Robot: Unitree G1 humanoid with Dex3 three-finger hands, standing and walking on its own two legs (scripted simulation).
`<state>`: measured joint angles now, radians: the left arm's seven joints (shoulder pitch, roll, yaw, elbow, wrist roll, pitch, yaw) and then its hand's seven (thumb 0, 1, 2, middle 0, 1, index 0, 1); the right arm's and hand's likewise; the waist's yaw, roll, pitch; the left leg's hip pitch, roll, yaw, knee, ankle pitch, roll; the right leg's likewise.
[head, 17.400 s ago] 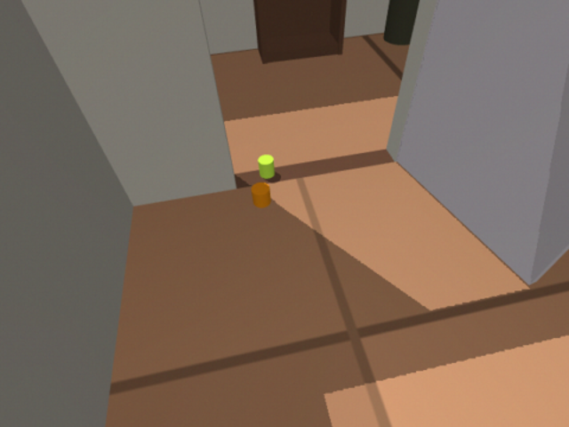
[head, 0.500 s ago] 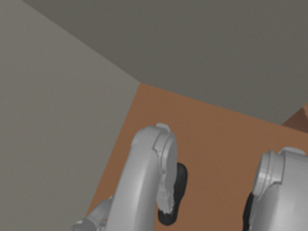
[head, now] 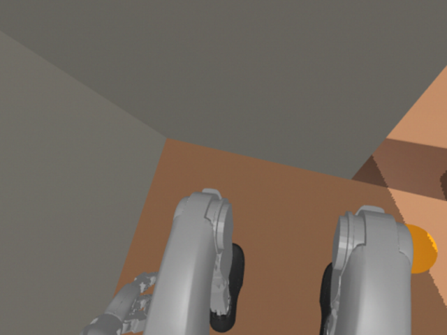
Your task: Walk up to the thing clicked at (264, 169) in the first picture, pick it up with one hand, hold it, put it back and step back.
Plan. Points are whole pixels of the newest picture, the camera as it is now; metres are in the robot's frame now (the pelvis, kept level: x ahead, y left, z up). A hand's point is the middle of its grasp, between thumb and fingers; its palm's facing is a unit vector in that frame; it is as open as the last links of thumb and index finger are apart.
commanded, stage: settle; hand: right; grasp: from above
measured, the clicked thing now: out of the picture +0.42 -0.39 -0.20
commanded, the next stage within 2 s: lift in 0.14 s
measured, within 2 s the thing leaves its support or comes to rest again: neither
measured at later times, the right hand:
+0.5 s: hand out of the picture +0.40 -0.37 -0.10, palm faces -0.48 +0.10 -0.87, open 10.7 cm
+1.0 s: hand out of the picture +0.34 -0.35 +0.08, palm faces -0.44 +0.13 -0.89, open 10.7 cm
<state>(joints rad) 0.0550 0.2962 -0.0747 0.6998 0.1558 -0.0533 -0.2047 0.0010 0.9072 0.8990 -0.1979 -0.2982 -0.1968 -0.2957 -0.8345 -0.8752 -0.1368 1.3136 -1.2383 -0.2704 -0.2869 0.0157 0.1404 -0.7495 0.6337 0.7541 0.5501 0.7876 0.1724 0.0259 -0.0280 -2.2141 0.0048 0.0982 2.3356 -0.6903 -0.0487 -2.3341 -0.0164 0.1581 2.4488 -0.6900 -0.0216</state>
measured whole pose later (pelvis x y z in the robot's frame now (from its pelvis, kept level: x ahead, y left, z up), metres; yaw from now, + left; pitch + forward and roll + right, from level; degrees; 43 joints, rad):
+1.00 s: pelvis +0.00 +0.00 +0.17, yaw -5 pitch +30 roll +7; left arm 0.12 0.27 0.02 0.64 0.01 0.05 -0.05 0.00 0.90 0.90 -0.20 -0.30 -0.20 -0.30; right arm -0.42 -0.68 -0.06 0.66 -0.99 -0.17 0.00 0.02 0.12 -0.72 0.62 0.76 0.56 0.77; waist 0.08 -0.03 -0.16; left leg -1.73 0.01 0.06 1.83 -0.63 -0.04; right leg -1.81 -0.03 0.08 1.91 -0.64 -0.02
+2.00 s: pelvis +0.07 +0.00 +0.42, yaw -7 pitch +9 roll +1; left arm 0.26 0.25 0.03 0.75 -0.04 -0.02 0.04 0.01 0.90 0.90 -0.20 -0.30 -0.20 -0.30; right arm -0.30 -0.40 0.18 0.83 -0.97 0.01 -0.12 0.02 0.10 -0.71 0.57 0.82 0.54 0.78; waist 0.06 -0.03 -0.07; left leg -0.57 0.01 -0.01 0.77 -0.35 -0.02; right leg -0.58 -0.04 -0.03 0.80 -0.37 0.00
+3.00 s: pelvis +0.07 +0.00 +0.44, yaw -7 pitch +1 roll +0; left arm 0.21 0.25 0.03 0.69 -0.05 0.05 0.04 0.01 0.90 0.90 -0.20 -0.30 -0.20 -0.30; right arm -0.23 -0.40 0.22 0.68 -0.98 -0.01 0.02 0.02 0.10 -0.71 0.57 0.83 0.53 0.78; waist 0.01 -0.04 -0.01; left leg -0.30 0.02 -0.02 0.53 -0.25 -0.02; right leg -0.30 -0.03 -0.04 0.53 -0.25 0.01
